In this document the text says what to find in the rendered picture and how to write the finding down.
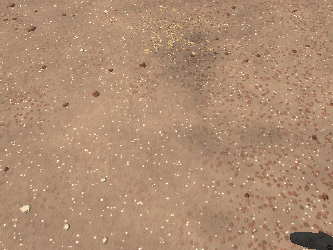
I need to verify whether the right robot hand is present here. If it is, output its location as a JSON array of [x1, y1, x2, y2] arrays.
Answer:
[[290, 231, 333, 250]]

